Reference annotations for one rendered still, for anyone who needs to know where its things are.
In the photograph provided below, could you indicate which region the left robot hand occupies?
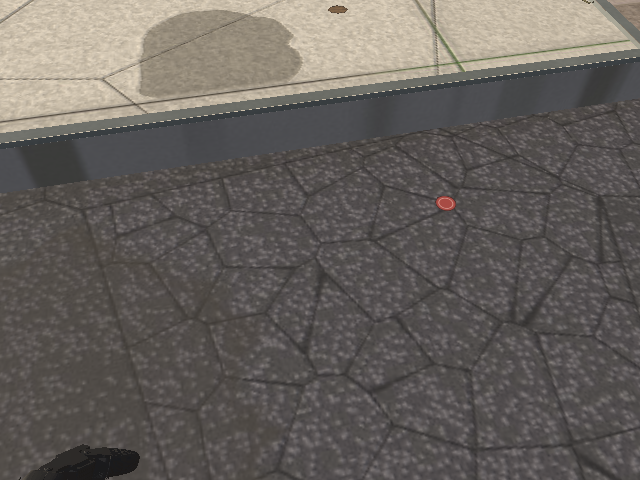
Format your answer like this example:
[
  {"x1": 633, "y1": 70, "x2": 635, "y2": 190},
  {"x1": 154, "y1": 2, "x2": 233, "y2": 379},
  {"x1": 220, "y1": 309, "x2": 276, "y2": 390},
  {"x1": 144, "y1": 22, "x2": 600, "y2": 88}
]
[{"x1": 18, "y1": 444, "x2": 140, "y2": 480}]

